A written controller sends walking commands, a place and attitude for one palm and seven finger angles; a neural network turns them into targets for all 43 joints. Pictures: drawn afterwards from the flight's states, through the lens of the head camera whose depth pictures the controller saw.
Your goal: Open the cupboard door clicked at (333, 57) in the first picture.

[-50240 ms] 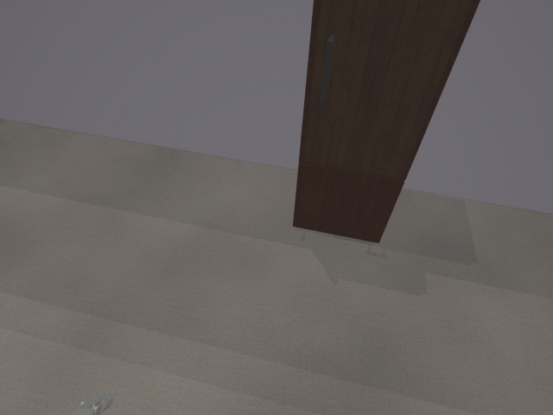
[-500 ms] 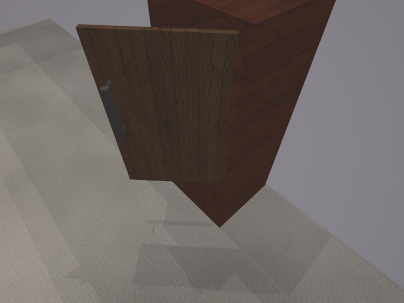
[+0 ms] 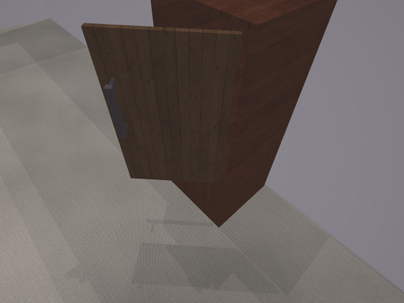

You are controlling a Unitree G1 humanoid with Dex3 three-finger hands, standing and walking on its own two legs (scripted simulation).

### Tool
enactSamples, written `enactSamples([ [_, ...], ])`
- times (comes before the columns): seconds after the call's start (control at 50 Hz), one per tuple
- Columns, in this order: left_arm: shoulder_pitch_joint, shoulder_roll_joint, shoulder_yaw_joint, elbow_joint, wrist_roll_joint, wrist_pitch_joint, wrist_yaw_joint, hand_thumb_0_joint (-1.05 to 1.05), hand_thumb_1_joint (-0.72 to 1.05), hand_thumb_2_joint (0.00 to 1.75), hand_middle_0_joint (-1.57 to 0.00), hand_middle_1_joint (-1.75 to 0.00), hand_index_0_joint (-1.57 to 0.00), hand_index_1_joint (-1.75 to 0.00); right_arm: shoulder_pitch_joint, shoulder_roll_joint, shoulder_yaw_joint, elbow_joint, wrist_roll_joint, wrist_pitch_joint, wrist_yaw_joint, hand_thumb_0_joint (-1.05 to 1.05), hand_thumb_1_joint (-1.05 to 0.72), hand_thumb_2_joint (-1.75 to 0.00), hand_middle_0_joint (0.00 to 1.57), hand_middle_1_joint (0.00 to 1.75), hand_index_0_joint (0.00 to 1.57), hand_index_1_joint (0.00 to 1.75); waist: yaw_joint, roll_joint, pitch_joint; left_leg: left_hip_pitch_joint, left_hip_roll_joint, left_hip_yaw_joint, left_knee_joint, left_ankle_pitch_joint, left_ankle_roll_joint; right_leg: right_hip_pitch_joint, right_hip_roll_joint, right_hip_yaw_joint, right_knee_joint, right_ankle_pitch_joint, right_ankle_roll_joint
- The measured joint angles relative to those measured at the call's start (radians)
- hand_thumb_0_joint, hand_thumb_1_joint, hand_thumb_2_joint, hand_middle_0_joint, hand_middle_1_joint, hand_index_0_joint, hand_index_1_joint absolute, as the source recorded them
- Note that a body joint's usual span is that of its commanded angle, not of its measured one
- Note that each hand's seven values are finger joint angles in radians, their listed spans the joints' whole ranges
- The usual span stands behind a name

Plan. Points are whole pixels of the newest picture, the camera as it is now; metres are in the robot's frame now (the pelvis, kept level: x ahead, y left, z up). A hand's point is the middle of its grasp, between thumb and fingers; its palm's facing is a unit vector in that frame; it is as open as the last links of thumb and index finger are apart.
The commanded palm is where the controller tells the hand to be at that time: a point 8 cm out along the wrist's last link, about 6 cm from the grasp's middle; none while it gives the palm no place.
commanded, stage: look again from close up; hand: left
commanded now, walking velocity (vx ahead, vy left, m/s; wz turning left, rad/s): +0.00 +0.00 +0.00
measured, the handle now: (118, 109) +0.59 +0.28 +0.03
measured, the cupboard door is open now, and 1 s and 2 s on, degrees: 44 44 44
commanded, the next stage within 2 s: shuffle to correct the standing spot in 0.40 s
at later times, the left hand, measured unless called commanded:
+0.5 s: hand out of the picture -0.02 +0.16 -0.18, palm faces +0.04 -0.99 -0.15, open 7.4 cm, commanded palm none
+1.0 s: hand out of the picture +0.06 +0.22 -0.19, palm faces +0.03 -0.99 -0.15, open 7.3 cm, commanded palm none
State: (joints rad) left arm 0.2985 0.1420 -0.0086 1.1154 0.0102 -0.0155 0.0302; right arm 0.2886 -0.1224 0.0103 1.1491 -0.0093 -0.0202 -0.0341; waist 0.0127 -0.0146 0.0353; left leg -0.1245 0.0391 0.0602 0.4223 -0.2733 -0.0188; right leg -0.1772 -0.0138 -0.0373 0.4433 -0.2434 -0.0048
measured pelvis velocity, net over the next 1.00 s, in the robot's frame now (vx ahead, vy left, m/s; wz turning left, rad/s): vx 0.06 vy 0.05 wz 0.01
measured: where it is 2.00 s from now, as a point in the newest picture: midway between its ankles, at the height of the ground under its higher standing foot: outside the picture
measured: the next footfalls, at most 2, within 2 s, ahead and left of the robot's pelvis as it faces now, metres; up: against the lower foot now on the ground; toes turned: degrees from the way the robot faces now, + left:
right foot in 1.16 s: +0.14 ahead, -0.04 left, +0.00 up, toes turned -3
left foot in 1.48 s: +0.11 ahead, +0.17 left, +0.00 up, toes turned +5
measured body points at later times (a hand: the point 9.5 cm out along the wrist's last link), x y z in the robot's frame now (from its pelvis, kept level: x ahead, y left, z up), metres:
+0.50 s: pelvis -0.01 +0.01 +0.00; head +0.01 +0.01 +0.45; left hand -0.02 +0.22 -0.16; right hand -0.02 -0.20 -0.16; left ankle -0.03 +0.13 -0.74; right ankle +0.00 -0.11 -0.74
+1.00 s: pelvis +0.06 +0.05 +0.00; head +0.09 +0.07 +0.44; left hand +0.06 +0.27 -0.17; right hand -0.01 -0.16 -0.15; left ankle -0.03 +0.13 -0.74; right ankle +0.04 -0.07 -0.69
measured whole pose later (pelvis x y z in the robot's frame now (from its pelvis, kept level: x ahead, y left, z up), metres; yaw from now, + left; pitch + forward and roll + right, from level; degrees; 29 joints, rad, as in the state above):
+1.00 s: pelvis +0.06 +0.05 +0.00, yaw +1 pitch +1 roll -1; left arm 0.28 0.16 0.04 1.08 0.03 0.01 0.02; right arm 0.42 -0.09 0.01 1.11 -0.03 -0.06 -0.05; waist -0.02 -0.04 0.06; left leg -0.07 -0.02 0.07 0.42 -0.36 0.06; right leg -0.44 -0.04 -0.08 0.97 -0.47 -0.03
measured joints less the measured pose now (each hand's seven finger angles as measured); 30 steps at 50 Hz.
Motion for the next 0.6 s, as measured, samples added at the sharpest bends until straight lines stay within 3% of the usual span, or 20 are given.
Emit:
enactSamples([
  [0.6, 0.008, -0.008, 0.004, -0.002, 0.005, 0.001, -0.002, 0.0, 0.91, 0.9, -0.2, -0.3, -0.19, -0.3, 0.015, 0.009, -0.003, -0.004, -0.003, 0.0, 0.004, 0.01, -0.9, -0.9, 0.2, 0.3, 0.2, 0.3, 0.004, -0.006, 0.003, -0.018, -0.011, 0.001, 0.018, -0.002, 0.011, -0.014, -0.011, 0.002, 0.013, 0.001, 0.009],
])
